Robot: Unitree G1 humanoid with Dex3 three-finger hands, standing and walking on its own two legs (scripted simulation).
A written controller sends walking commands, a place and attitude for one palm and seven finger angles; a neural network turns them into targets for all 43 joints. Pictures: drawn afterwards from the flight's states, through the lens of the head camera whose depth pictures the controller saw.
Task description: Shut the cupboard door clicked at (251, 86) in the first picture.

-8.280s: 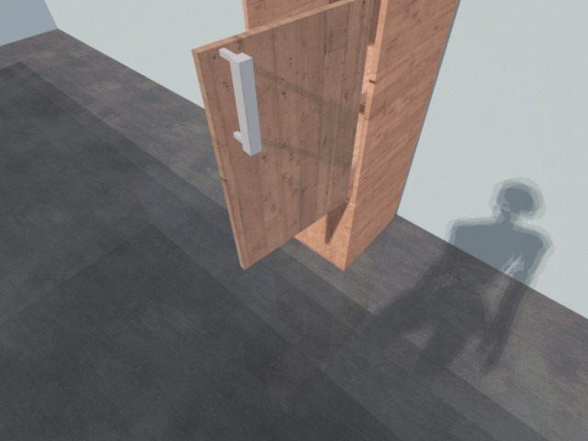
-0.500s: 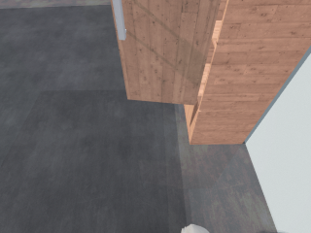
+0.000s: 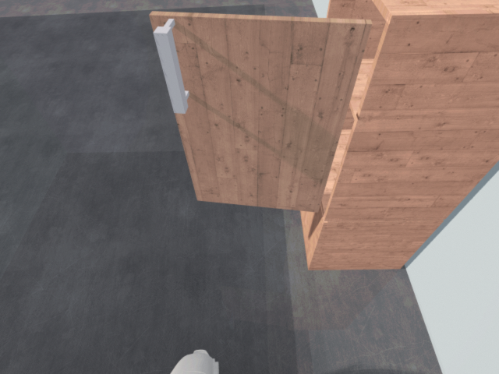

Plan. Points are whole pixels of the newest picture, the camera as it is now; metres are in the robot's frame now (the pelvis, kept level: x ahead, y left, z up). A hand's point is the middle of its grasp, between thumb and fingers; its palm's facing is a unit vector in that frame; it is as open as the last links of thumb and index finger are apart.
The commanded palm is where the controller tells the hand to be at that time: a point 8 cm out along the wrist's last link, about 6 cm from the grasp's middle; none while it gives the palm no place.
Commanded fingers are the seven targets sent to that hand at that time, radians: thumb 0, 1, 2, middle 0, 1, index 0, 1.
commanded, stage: take the last steps up to it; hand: left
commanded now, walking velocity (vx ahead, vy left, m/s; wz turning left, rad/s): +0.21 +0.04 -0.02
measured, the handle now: (175, 68) +0.64 +0.20 +0.15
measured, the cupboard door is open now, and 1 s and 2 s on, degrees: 82 82 82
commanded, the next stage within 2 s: come to a stop and stand still in 0.12 s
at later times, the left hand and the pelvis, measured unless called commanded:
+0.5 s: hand (144, 333) +0.21 +0.24 -0.19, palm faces +0.00 -0.97 -0.26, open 7.3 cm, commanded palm none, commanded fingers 0.00 0.90 0.90 -0.20 -0.30 -0.20 -0.30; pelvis +0.14 +0.04 -0.02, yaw -3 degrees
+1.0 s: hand (133, 354) +0.17 +0.25 -0.19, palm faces +0.03 -0.99 -0.17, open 7.4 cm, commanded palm none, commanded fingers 0.00 0.90 0.90 -0.20 -0.30 -0.20 -0.30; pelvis +0.12 +0.07 -0.01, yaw -2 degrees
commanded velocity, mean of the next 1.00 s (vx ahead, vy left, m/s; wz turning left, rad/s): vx -0.08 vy -0.01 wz -0.01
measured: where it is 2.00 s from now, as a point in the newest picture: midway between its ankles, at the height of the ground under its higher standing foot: outside the picture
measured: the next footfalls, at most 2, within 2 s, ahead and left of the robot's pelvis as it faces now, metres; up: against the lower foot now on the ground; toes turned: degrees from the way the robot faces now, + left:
left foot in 0.14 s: +0.18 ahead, +0.15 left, +0.00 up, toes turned +7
right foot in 0.46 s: +0.20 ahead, -0.08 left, +0.00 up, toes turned -8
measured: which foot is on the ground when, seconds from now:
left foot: up 0.00-0.12, down 0.14-0.52, up 0.54-0.76, down 0.78-1.00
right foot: down 0.00-0.14, up 0.16-0.44, down 0.46-0.78, up 0.80-1.00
